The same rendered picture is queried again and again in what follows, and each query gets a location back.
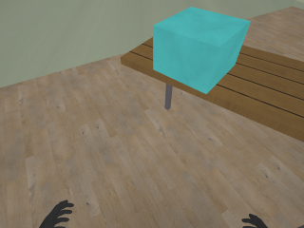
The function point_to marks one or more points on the carton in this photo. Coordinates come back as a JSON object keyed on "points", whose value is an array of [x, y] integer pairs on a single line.
{"points": [[197, 47]]}

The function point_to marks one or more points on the right robot hand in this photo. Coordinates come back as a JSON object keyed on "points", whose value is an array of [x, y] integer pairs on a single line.
{"points": [[255, 220]]}

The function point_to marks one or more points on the left robot hand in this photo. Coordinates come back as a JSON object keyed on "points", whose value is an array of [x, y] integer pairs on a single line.
{"points": [[52, 218]]}

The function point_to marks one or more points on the table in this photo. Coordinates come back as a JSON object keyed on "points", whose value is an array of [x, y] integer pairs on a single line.
{"points": [[264, 87]]}

